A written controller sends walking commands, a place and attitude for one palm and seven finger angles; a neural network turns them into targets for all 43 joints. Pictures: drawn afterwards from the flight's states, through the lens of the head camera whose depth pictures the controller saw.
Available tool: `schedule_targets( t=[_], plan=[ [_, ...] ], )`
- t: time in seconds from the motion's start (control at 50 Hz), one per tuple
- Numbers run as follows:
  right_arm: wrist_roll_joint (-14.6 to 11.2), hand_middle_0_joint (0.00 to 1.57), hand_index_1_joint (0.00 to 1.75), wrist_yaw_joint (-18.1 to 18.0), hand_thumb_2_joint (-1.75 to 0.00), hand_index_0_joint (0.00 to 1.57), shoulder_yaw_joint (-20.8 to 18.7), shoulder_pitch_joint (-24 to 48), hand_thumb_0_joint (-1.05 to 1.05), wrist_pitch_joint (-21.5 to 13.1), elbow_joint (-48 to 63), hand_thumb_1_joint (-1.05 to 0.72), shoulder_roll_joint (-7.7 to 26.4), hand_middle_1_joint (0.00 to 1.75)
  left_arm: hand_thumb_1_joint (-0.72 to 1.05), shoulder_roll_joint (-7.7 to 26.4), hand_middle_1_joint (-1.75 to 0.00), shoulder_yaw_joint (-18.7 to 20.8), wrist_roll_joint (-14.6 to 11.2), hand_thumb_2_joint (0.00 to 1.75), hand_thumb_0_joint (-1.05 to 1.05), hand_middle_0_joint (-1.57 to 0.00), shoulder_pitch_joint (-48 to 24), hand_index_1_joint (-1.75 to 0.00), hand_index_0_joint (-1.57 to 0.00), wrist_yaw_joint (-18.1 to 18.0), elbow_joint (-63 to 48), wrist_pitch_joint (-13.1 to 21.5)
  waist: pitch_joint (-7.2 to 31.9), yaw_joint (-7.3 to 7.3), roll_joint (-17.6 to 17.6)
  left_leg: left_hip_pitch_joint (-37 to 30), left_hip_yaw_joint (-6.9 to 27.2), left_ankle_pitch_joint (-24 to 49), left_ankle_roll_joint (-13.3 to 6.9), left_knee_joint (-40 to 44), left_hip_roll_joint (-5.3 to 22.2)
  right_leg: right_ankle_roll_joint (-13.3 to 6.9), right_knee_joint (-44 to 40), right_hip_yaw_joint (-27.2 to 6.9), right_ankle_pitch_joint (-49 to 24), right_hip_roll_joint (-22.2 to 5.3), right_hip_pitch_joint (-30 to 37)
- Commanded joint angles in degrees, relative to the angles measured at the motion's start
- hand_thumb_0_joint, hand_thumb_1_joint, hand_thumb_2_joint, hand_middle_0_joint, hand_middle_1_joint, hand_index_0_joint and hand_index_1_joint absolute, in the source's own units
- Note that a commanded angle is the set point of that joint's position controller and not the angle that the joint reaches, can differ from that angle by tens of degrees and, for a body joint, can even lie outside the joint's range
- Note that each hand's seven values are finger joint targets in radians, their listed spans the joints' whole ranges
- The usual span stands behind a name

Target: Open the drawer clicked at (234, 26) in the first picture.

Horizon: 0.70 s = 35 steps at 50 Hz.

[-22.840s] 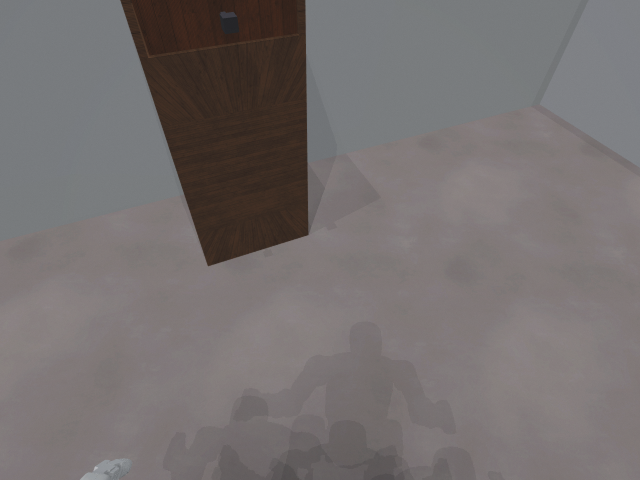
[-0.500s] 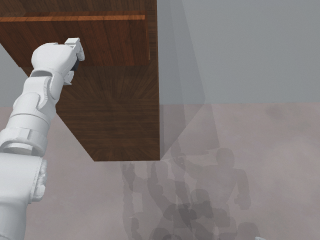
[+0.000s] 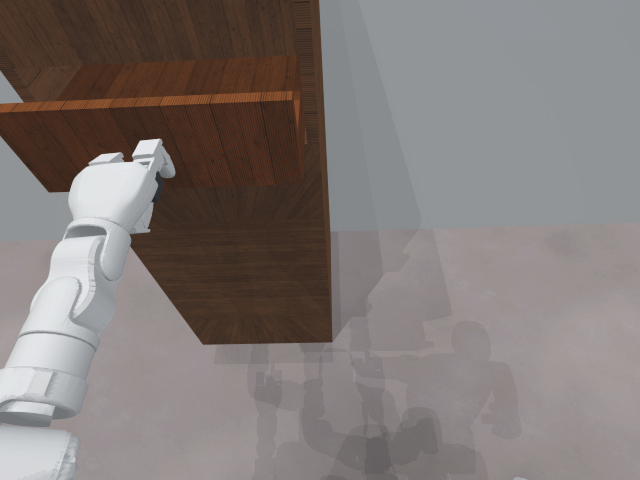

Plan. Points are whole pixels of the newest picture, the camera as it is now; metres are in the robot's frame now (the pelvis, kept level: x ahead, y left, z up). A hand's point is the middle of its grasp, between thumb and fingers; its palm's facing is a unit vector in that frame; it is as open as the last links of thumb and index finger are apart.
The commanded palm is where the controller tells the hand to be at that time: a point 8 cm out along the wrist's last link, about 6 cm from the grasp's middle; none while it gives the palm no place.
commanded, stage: pull the drawer open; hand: left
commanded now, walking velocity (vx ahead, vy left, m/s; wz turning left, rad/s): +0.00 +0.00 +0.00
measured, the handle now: (147, 172) +0.46 +0.25 +0.14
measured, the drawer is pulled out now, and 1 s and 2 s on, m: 0.10 0.30 0.30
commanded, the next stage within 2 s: open the thumb to release the handle in 1.06 s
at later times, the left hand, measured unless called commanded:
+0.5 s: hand (112, 289) +0.30 +0.25 +0.11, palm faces +0.06 -0.05 -1.00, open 7.0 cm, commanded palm +0.25 +0.25 +0.16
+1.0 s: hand (79, 380) +0.20 +0.24 +0.11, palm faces +0.08 -0.06 -1.00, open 7.0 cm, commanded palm +0.16 +0.25 +0.16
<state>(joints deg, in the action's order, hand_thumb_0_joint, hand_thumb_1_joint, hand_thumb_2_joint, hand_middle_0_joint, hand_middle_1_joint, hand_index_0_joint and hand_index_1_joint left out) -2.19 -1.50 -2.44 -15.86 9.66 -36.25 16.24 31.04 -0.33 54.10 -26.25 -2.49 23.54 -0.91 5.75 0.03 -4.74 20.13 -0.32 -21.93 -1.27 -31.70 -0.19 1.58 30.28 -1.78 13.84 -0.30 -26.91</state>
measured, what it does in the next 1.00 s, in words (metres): stands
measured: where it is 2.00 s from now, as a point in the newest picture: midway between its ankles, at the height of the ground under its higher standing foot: outside the picture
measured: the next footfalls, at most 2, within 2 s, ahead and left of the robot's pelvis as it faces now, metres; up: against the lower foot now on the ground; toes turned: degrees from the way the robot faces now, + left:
none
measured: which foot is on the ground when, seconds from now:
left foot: down 0.00-1.00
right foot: down 0.00-1.00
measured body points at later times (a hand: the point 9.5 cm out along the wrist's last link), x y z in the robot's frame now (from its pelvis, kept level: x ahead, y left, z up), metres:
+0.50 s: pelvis -0.01 -0.01 +0.00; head +0.02 -0.05 +0.45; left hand +0.29 +0.25 +0.17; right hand +0.21 -0.22 -0.10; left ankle -0.07 +0.10 -0.73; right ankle +0.01 -0.14 -0.73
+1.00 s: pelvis -0.01 -0.02 +0.00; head +0.00 -0.06 +0.45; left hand +0.19 +0.24 +0.17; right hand +0.21 -0.24 -0.09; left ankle -0.07 +0.10 -0.73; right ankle +0.01 -0.14 -0.73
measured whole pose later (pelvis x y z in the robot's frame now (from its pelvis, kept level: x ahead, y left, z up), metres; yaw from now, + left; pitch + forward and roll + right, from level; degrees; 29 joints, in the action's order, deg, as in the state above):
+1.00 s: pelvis -0.01 -0.02 +0.00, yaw +1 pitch +2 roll +0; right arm 0.0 -2.7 1.2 -5.3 5.9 -33.2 15.7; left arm 31.7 4.4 48.0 20.9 -5.4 -20.0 -2.9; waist 1.8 -4.5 -5.7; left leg 10.9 0.6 -20.9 0.1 -29.8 0.3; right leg 0.4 30.4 -0.8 14.2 0.1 -18.4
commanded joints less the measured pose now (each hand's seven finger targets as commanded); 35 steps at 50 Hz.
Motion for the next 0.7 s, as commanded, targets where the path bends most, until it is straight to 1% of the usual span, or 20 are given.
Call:
schedule_targets(
  t=[0.0, 0.04, 0.08, 0.1, 0.12, 0.16, 0.18, 0.24, 0.26, 0.28, 0.34, 0.36, 0.38, 0.48, 0.5, 0.56, 0.58, 0.6, 0.64, 0.68],
  plan=[
    [0.2, 0.20, 0.30, -0.6, -0.90, 0.20, -1.7, 6.2, 0.00, -2.9, 8.2, -0.90, 7.0, 0.30, 0.90, 12.5, -1.35, 3.6, 0.7, 0.90, 0.00, -0.40, -11.7, -1.35, -0.40, -1.3, -12.9, -1.9, 16.2, -2.28, 2.3, -4.5, 0.3, 37.1, 0.5, 2.4, -0.6, -3.2, 0.7, 4.3, -20.5, 1.8, 16.5],
    [0.3, 0.20, 0.30, -0.7, -0.90, 0.20, -1.7, 7.2, 0.00, -3.1, 8.2, -0.90, 7.1, 0.30, 0.90, 13.2, -1.35, 4.4, 0.3, 0.90, 0.00, -0.40, -11.3, -1.35, -0.40, -1.2, -15.6, -2.4, 16.9, -2.24, 4.0, -5.5, 0.4, 37.9, 0.5, 2.4, -0.6, -3.2, 0.4, 4.2, -21.1, 1.7, 17.4],
    [0.5, 0.20, 0.30, -1.0, -0.90, 0.20, -1.1, 8.5, 0.00, -3.2, 8.5, -0.90, 6.6, 0.30, 0.90, 13.7, -1.35, 5.3, 0.3, 0.90, 0.00, -0.40, -8.0, -1.35, -0.40, -0.9, -16.6, -3.1, 16.8, -3.11, 4.1, -5.5, 0.2, 36.7, 0.4, 2.8, -0.9, -3.1, 0.5, 4.2, -21.5, 1.5, 18.8],
    [0.6, 0.20, 0.30, -1.0, -0.90, 0.20, -0.8, 9.4, 0.00, -3.2, 8.8, -0.90, 6.3, 0.30, 0.90, 12.4, -1.35, 4.0, 0.2, 0.90, 0.00, -0.40, -7.7, -1.35, -0.40, -0.6, -17.5, -3.4, 15.9, -3.02, 3.6, -5.5, 0.2, 36.6, 0.6, 3.1, -1.0, -3.1, 0.3, 4.3, -21.6, 1.4, 18.7],
    [0.6, 0.20, 0.30, -1.2, -0.90, 0.20, -0.7, 9.7, 0.00, -3.1, 8.9, -0.90, 6.2, 0.30, 0.90, 13.4, -1.35, 5.3, 0.1, 0.90, 0.00, -0.40, -6.7, -1.35, -0.40, -0.5, -18.7, -3.4, 16.2, -3.37, 3.8, -5.8, 0.3, 37.4, 0.6, 3.1, -0.9, -3.2, 0.4, 4.3, -21.9, 1.4, 19.3],
    [0.6, 0.20, 0.30, -1.2, -0.90, 0.20, -0.2, 11.2, 0.00, -3.2, 9.1, -0.90, 5.7, 0.30, 0.90, 12.0, -1.35, 4.0, -0.2, 0.90, 0.00, -0.40, -5.7, -1.35, -0.40, -0.1, -19.8, -3.8, 13.9, -3.25, 3.2, -5.9, 0.2, 35.6, 0.7, 3.5, -1.0, -3.2, -0.1, 4.4, -20.8, 1.2, 18.8],
    [0.7, 0.20, 0.30, -1.4, -0.90, 0.20, -0.2, 11.7, 0.00, -3.2, 9.2, -0.90, 5.8, 0.30, 0.90, 12.3, -1.35, 4.9, -0.3, 0.90, 0.00, -0.40, -4.0, -1.35, -0.40, 0.1, -20.3, -3.8, 13.6, -3.59, 3.7, -5.9, -0.1, 35.0, 0.6, 3.7, -1.1, -3.2, -0.3, 4.4, -21.0, 1.2, 19.2],
    [1.1, 0.20, 0.30, -1.5, -0.90, 0.20, 0.2, 13.1, 0.00, -3.1, 9.9, -0.90, 5.7, 0.30, 0.90, 13.7, -1.35, 6.5, -0.3, 0.90, 0.00, -0.40, -1.4, -1.35, -0.40, 0.5, -24.1, -3.7, 15.4, -4.17, 3.6, -6.7, -0.2, 36.2, 0.6, 3.6, -1.2, -3.2, -0.3, 4.1, -22.6, 1.1, 21.5],
    [1.2, 0.20, 0.30, -1.4, -0.90, 0.20, 0.5, 14.0, 0.00, -3.3, 10.2, -0.90, 5.0, 0.30, 0.90, 12.9, -1.35, 5.8, -0.4, 0.90, 0.00, -0.40, -0.6, -1.35, -0.40, 0.5, -25.7, -3.6, 14.5, -4.42, 1.6, -6.7, -0.3, 36.0, 0.6, 3.9, -1.3, -3.2, -0.3, 4.0, -22.7, 0.9, 21.4],
    [1.3, 0.20, 0.30, -1.4, -0.90, 0.20, 0.6, 14.1, 0.00, -3.4, 10.3, -0.90, 4.8, 0.30, 0.90, 12.1, -1.35, 5.9, -0.8, 0.90, 0.00, -0.40, 2.5, -1.35, -0.40, 0.6, -25.9, -3.7, 14.0, -4.81, 2.2, -6.8, -0.3, 36.2, 0.6, 4.0, -1.4, -3.2, -0.3, 4.2, -22.8, 1.0, 21.9],
    [1.5, 0.20, 0.30, -1.8, -0.90, 0.20, 0.9, 14.9, 0.00, -3.2, 10.2, -0.90, 5.1, 0.30, 0.90, 13.9, -1.35, 8.2, -1.1, 0.90, 0.00, -0.40, 5.2, -1.35, -0.40, 0.9, -26.5, -3.6, 12.0, -4.70, 5.1, -5.6, -0.6, 32.6, 0.4, 4.5, -1.5, -3.1, -1.1, 4.1, -22.4, 1.0, 22.6],
    [1.5, 0.20, 0.30, -1.8, -0.90, 0.20, 1.3, 15.6, 0.00, -3.3, 10.3, -0.90, 4.8, 0.30, 0.90, 14.2, -1.35, 8.3, -1.0, 0.90, 0.00, -0.40, 5.2, -1.35, -0.40, 0.9, -27.2, -3.4, 11.0, -4.93, 3.7, -5.0, -0.6, 31.0, 0.5, 5.1, -1.4, -3.1, -1.2, 4.0, -21.4, 0.8, 22.3],
    [1.6, 0.20, 0.30, -1.8, -0.90, 0.20, 1.2, 15.7, 0.00, -3.4, 10.4, -0.90, 4.6, 0.30, 0.90, 12.9, -1.35, 7.7, -1.3, 0.90, 0.00, -0.40, 7.0, -1.35, -0.40, 0.9, -28.2, -3.2, 10.7, -5.00, 4.0, -5.4, -0.6, 30.4, 0.4, 5.1, -1.6, -3.1, -1.2, 4.1, -21.1, 0.9, 22.4],
    [1.9, 0.20, 0.30, -1.8, -0.90, 0.20, 1.4, 16.7, 0.00, -3.9, 10.6, -0.90, 4.5, 0.30, 0.90, 14.2, -1.35, 10.2, -2.0, 0.90, 0.00, -0.40, 13.9, -1.35, -0.40, 0.3, -32.8, -2.8, 11.2, -5.90, 2.2, -5.9, -0.5, 30.5, 0.5, 5.4, -1.7, -3.2, -1.3, 3.9, -21.6, 0.7, 23.9],
    [2.1, 0.20, 0.30, -1.8, -0.90, 0.20, 1.5, 16.9, 0.00, -4.1, 10.9, -0.90, 4.4, 0.30, 0.90, 13.3, -1.35, 9.8, -2.2, 0.90, 0.00, -0.40, 15.3, -1.35, -0.40, 0.3, -33.7, -2.8, 11.0, -6.06, 3.6, -5.9, -0.5, 30.2, 0.4, 5.4, -1.7, -3.0, -1.2, 4.0, -21.7, 0.7, 23.9],
    [2.2, 0.20, 0.30, -1.7, -0.90, 0.20, 1.6, 17.5, 0.00, -4.5, 11.2, -0.90, 4.5, 0.30, 0.90, 14.4, -1.35, 11.4, -2.6, 0.90, 0.00, -0.40, 18.4, -1.35, -0.40, -0.3, -36.7, -2.4, 10.9, -6.48, 3.1, -5.7, -0.4, 29.3, 0.4, 5.7, -1.6, -3.0, -1.2, 3.9, -21.1, 0.5, 24.4],
    [2.2, 0.20, 0.30, -1.5, -0.90, 0.20, 1.3, 17.4, 0.00, -4.6, 11.1, -0.90, 4.4, 0.30, 0.90, 15.0, -1.35, 13.2, -3.1, 0.90, 0.00, -0.40, 22.9, -1.35, -0.40, -0.5, -38.2, -2.2, 11.6, -7.05, 3.3, -6.0, -0.3, 30.0, 0.5, 5.8, -1.7, -3.0, -1.1, 3.8, -21.8, 0.6, 25.6],
    [2.3, 0.20, 0.30, -1.4, -0.90, 0.20, 1.5, 18.2, 0.00, -4.8, 11.8, -0.90, 4.3, 0.30, 0.90, 13.4, -1.35, 11.9, -3.3, 0.90, 0.00, -0.40, 25.5, -1.35, -0.40, -0.6, -40.7, -2.1, 12.1, -7.34, 2.6, -6.4, -0.5, 30.8, 0.3, 5.5, -1.8, -2.9, -0.8, 3.7, -23.0, 0.3, 25.9],
    [2.3, 0.20, 0.30, -1.2, -0.90, 0.20, 1.3, 18.2, 0.00, -4.9, 11.7, -0.90, 4.7, 0.30, 0.90, 14.4, -1.35, 13.7, -4.1, 0.90, 0.00, -0.40, 28.1, -1.35, -0.40, -0.9, -42.3, -2.1, 11.2, -7.08, 4.1, -6.2, -0.6, 30.0, 0.3, 5.4, -1.7, -2.8, -1.0, 3.7, -22.9, 0.3, 25.8],
    [2.4, 0.20, 0.30, -1.2, -0.90, 0.20, 1.4, 18.5, 0.00, -5.1, 12.0, -0.90, 4.4, 0.30, 0.90, 13.9, -1.35, 14.2, -4.5, 0.90, 0.00, -0.40, 32.1, -1.35, -0.40, -1.4, -44.4, -1.9, 10.1, -7.37, 3.8, -5.9, -0.6, 28.6, 0.2, 5.6, -1.6, -2.7, -1.0, 3.7, -22.0, 0.2, 25.4]
  ],
)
